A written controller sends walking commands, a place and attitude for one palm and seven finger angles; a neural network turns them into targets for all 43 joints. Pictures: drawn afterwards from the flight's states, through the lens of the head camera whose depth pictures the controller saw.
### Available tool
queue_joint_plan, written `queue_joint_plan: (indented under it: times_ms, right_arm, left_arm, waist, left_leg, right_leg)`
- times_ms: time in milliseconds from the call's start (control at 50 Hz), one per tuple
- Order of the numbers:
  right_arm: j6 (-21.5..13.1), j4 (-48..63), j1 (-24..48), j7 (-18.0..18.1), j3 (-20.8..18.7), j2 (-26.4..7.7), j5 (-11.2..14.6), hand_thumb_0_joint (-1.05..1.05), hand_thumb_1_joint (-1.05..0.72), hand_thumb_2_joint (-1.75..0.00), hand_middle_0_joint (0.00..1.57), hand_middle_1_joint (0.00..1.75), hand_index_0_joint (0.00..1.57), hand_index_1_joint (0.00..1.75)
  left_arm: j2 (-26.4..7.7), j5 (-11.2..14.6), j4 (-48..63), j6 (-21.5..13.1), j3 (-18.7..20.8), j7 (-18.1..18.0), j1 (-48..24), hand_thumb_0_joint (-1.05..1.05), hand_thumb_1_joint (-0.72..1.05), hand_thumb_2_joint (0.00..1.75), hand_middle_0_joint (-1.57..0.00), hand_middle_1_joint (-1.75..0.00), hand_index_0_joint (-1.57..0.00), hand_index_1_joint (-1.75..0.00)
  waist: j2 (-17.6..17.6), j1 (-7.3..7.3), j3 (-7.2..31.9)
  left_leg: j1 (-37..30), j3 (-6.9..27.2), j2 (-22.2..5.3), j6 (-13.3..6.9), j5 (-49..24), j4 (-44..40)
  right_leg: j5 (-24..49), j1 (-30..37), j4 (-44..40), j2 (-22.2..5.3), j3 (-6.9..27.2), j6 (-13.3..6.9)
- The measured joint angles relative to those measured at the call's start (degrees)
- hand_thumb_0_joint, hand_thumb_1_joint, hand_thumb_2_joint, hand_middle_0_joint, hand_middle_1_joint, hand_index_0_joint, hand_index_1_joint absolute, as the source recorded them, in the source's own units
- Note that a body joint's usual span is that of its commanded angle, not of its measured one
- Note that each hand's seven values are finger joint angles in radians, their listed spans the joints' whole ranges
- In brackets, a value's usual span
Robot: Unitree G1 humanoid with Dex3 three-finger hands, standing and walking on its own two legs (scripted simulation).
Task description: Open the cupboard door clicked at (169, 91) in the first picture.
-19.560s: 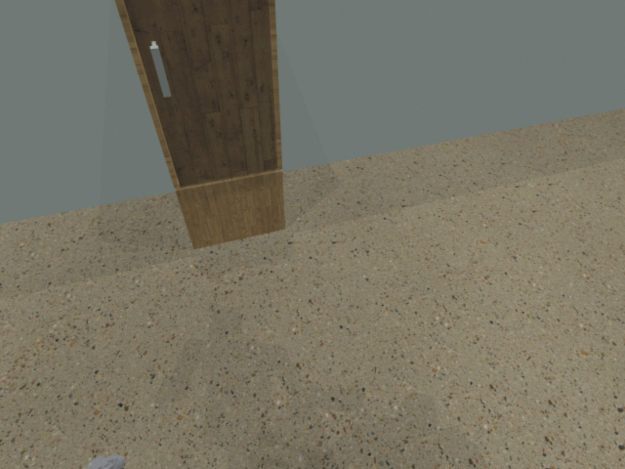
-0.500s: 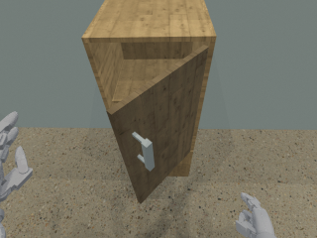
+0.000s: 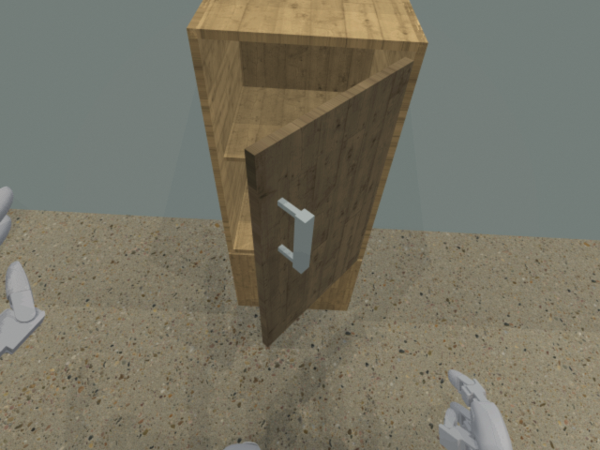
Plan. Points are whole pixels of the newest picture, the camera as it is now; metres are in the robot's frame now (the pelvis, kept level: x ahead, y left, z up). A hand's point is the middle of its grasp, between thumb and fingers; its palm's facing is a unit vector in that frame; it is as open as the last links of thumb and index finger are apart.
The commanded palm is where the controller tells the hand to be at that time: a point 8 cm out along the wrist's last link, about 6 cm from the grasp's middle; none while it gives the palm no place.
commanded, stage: step back with the hand held close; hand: left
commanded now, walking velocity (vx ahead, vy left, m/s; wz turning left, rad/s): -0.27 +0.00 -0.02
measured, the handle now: (293, 236) +0.42 +0.04 +0.03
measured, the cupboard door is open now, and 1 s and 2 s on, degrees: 49 49 49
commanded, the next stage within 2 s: stop stepping back and stand still in 0.44 s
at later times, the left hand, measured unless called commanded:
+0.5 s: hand (13, 395) +0.13 +0.24 +0.17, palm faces +0.33 -0.81 -0.48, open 7.4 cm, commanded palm +0.07 +0.29 +0.19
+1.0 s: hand out of the picture +0.06 +0.26 +0.17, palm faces +0.45 -0.78 -0.43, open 7.4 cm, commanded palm +0.01 +0.29 +0.19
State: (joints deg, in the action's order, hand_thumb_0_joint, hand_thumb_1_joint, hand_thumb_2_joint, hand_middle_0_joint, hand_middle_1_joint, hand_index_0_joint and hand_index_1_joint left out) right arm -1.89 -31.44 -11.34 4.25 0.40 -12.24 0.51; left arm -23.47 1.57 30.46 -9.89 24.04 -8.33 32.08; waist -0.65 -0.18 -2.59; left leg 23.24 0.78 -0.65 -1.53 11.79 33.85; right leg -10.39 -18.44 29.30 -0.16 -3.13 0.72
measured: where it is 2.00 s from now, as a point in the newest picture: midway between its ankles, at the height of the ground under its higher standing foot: outside the picture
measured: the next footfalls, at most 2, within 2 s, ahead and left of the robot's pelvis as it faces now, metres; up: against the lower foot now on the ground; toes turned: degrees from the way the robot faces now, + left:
right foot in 0.46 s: -0.18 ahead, -0.10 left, +0.00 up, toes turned -2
left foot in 0.60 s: +0.05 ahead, +0.09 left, +0.00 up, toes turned -2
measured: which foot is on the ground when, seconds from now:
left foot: down 0.00-0.50, up 0.52-0.58, down 0.60-0.82, up 0.84-1.00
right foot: down 0.00-0.16, up 0.18-0.44, down 0.46-0.64, up 0.66-0.78, down 0.80-1.00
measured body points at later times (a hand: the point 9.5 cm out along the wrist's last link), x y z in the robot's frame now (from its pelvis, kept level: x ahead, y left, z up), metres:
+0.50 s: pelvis -0.08 +0.00 -0.01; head -0.04 +0.02 +0.44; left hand +0.11 +0.28 +0.19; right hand +0.11 -0.22 -0.09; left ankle +0.09 +0.10 -0.73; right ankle -0.22 -0.10 -0.73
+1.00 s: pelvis -0.13 -0.01 +0.01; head -0.15 +0.00 +0.46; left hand +0.03 +0.30 +0.19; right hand +0.00 -0.27 -0.08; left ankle -0.14 +0.11 -0.70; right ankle -0.14 -0.10 -0.73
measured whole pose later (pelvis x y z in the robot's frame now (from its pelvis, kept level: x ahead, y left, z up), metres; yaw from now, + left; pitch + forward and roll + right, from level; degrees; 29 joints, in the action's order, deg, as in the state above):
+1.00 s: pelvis -0.13 -0.01 +0.01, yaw +0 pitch +1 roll +0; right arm -5.4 -39.6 -17.8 5.1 -0.8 -13.5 -0.4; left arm -22.1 0.8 25.1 -11.1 22.1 -8.7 31.7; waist 1.8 -0.6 4.7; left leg 21.0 -1.0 -1.3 0.1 18.0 44.2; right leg -15.4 -12.6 27.0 1.2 -3.6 -2.6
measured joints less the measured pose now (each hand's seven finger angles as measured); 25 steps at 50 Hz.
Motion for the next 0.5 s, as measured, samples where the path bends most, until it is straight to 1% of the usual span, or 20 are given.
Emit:
queue_joint_plan:
  times_ms: [80,120,160,180,220,260,300,340,380,400,440,460,480,500]
  right_arm:
    - [-0.8,-1.8,-0.7,0.0,-0.1,-0.6,-0.3,0.01,-0.90,-0.90,0.20,0.30,0.20,0.30]
    - [-0.8,-2.8,-0.7,0.2,-0.3,-0.9,-0.4,0.01,-0.90,-0.90,0.20,0.30,0.20,0.30]
    - [-0.8,-3.4,-0.7,0.6,-0.4,-1.0,-0.4,0.01,-0.90,-0.90,0.20,0.30,0.20,0.30]
    - [-0.8,-3.4,-0.6,0.8,-0.4,-0.9,-0.5,0.01,-0.90,-0.90,0.20,0.30,0.20,0.30]
    - [-1.5,-3.3,-0.9,0.9,-0.9,-0.1,-0.9,0.01,-0.90,-0.90,0.20,0.30,0.20,0.30]
    - [-2.3,-3.8,-1.2,0.3,-1.1,1.4,-1.2,0.01,-0.90,-0.90,0.20,0.30,0.20,0.30]
    - [-2.9,-4.3,-1.3,-0.7,-0.8,2.6,-1.3,0.01,-0.90,-0.90,0.20,0.30,0.20,0.30]
    - [-3.5,-4.6,-1.1,-1.6,-0.2,3.5,-1.4,0.01,-0.90,-0.90,0.20,0.30,0.20,0.30]
    - [-4.1,-4.8,-0.3,-2.1,0.3,3.9,-1.6,0.01,-0.90,-0.90,0.20,0.30,0.20,0.30]
    - [-4.4,-4.9,0.3,-2.3,0.5,3.9,-1.8,0.01,-0.90,-0.90,0.20,0.30,0.20,0.30]
    - [-4.5,-4.6,1.8,-2.6,0.8,3.8,-2.1,0.01,-0.90,-0.90,0.20,0.30,0.20,0.30]
    - [-4.4,-4.2,3.0,-2.7,1.0,3.8,-2.2,0.01,-0.90,-0.90,0.20,0.30,0.21,0.30]
    - [-4.1,-4.4,4.4,-2.7,1.1,3.3,-2.1,0.01,-0.90,-0.90,0.20,0.30,0.21,0.30]
    - [-3.6,-5.2,5.4,-2.4,1.0,2.8,-2.0,0.01,-0.90,-0.90,0.20,0.30,0.21,0.30]
  left_arm:
    - [0.7,0.1,1.7,-1.0,-0.6,-1.1,-0.4,0.01,0.89,0.90,-0.21,-0.30,-0.21,-0.30]
    - [0.7,0.3,2.3,-1.3,-0.9,-1.6,-0.9,0.01,0.89,0.90,-0.21,-0.30,-0.21,-0.30]
    - [0.4,0.4,2.4,-1.5,-0.7,-1.8,-1.7,0.01,0.89,0.90,-0.21,-0.30,-0.21,-0.30]
    - [0.1,0.3,2.1,-1.5,-0.3,-1.7,-2.1,0.01,0.89,0.90,-0.21,-0.30,-0.21,-0.30]
    - [-1.1,-0.2,1.4,-1.1,0.6,-1.4,-3.4,0.01,0.89,0.90,-0.21,-0.30,-0.21,-0.30]
    - [-2.4,-0.1,0.9,-1.3,1.9,-1.2,-4.1,0.01,0.89,0.90,-0.21,-0.30,-0.21,-0.30]
    - [-3.2,0.4,1.6,-1.6,3.2,-1.4,-3.0,0.01,0.89,0.90,-0.21,-0.30,-0.21,-0.30]
    - [-3.3,1.2,3.1,-1.5,3.8,-1.6,-0.8,0.01,0.89,0.90,-0.21,-0.30,-0.21,-0.30]
    - [-2.7,1.9,4.2,-1.3,3.4,-1.5,0.9,0.01,0.89,0.90,-0.21,-0.30,-0.21,-0.30]
    - [-2.4,2.2,4.5,-1.3,2.8,-1.3,1.3,0.01,0.89,0.90,-0.21,-0.30,-0.21,-0.30]
    - [-2.2,2.6,4.7,-1.4,1.9,-0.7,1.5,0.01,0.89,0.90,-0.21,-0.30,-0.20,-0.30]
    - [-2.8,2.5,5.0,-1.6,2.1,-0.4,1.6,0.01,0.89,0.90,-0.21,-0.30,-0.20,-0.30]
    - [-2.7,2.4,4.6,-2.0,1.6,0.0,1.0,0.01,0.89,0.90,-0.21,-0.30,-0.20,-0.30]
    - [-2.3,2.4,3.9,-2.3,0.5,0.5,0.2,0.01,0.89,0.90,-0.21,-0.30,-0.20,-0.30]
  waist:
    - [0.2,-0.29,0.1]
    - [0.4,-0.15,-0.1]
    - [0.3,0.14,-0.3]
    - [0.0,0.43,-0.5]
    - [-0.8,1.37,-0.8]
    - [-0.8,1.79,-0.2]
    - [-0.3,1.61,1.1]
    - [0.5,1.10,2.7]
    - [1.0,0.58,4.0]
    - [1.1,0.33,4.5]
    - [1.8,-0.55,4.6]
    - [2.9,-1.34,4.3]
    - [2.5,-1.88,3.5]
    - [1.0,-1.99,2.4]
  left_leg:
    - [2.5,0.7,0.2,0.9,5.0,3.7]
    - [3.1,0.7,0.3,0.9,4.2,4.4]
    - [3.3,0.6,0.1,0.1,1.0,3.8]
    - [3.4,0.7,-0.1,-0.4,-1.1,3.1]
    - [3.6,1.7,-0.5,-1.3,-4.8,1.2]
    - [3.7,2.6,-0.6,-1.3,-6.3,-1.5]
    - [3.9,2.7,-0.9,-1.0,-8.2,-4.7]
    - [4.4,2.1,-1.2,-0.5,-10.6,-8.0]
    - [5.1,1.4,-1.2,-0.1,-12.8,-10.9]
    - [5.5,1.0,-1.1,0.1,-13.9,-12.2]
    - [6.9,-0.2,-0.8,0.5,-15.8,-13.6]
    - [8.2,-1.8,-0.5,0.8,-16.0,-12.8]
    - [9.7,-2.3,-0.9,1.1,-14.9,-10.3]
    - [10.5,-1.4,-1.6,1.5,-10.5,-7.1]
  right_leg:
    - [0.6,-1.2,0.5,0.0,-0.4,-0.2]
    - [0.6,-1.7,1.3,-0.1,-0.5,0.1]
    - [-2.0,-2.5,2.7,0.0,-0.4,0.4]
    - [-5.2,-3.4,4.8,0.7,0.2,0.6]
    - [-10.2,-5.3,15.2,3.0,2.0,0.6]
    - [-13.7,-5.5,24.1,5.1,3.3,0.2]
    - [-16.0,-3.4,26.5,6.0,3.3,-0.2]
    - [-18.0,0.1,23.5,5.9,2.8,-0.7]
    - [-19.5,4.3,17.2,5.5,2.3,-1.1]
    - [-19.7,6.6,12.7,5.3,2.0,-1.5]
    - [-16.2,11.3,1.1,4.5,1.9,-2.4]
    - [-13.0,13.0,-4.1,3.2,2.7,-3.0]
    - [-13.7,13.4,-5.9,3.2,3.3,-2.3]
    - [-14.0,13.5,-5.5,4.2,3.2,-2.3]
